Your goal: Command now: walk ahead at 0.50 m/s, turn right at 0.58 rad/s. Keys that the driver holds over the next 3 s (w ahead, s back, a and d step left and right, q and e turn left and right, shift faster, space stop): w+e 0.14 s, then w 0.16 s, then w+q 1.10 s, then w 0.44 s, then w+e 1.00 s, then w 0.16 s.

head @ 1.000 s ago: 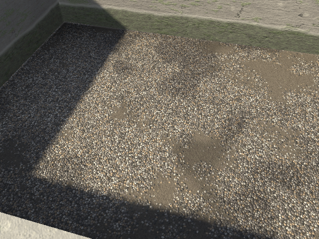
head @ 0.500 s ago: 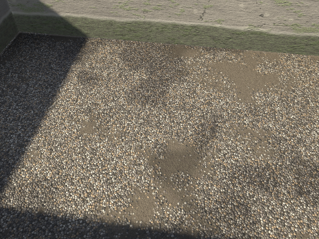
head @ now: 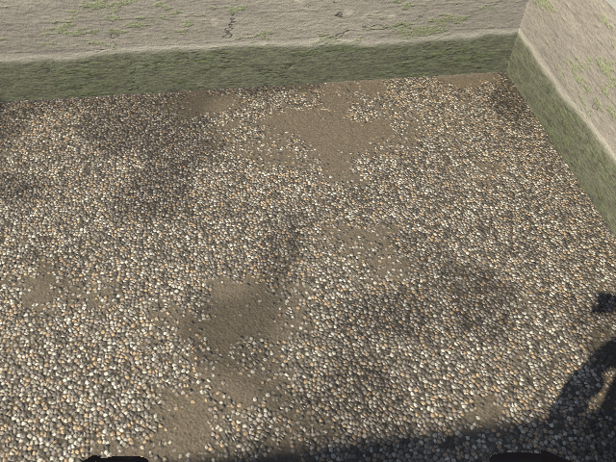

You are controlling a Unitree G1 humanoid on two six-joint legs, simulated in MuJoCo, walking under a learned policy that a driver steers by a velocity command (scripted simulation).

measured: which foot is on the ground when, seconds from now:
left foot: down 0.00-1.00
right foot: up 0.00-0.18, down 0.20-1.00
